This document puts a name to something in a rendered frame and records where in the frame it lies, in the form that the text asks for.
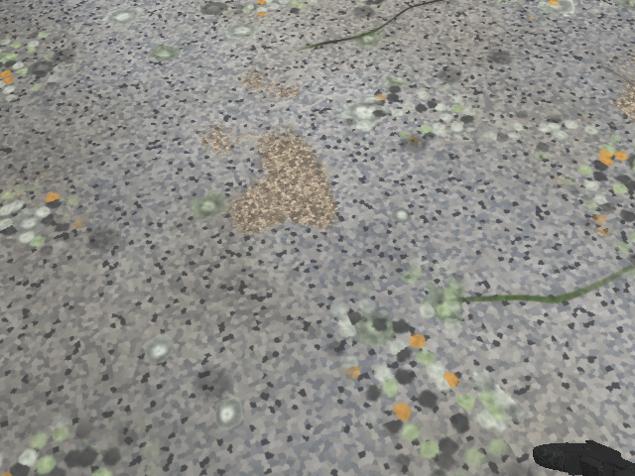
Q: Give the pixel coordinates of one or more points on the robot right hand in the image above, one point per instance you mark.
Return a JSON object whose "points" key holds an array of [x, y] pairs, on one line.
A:
{"points": [[586, 459]]}

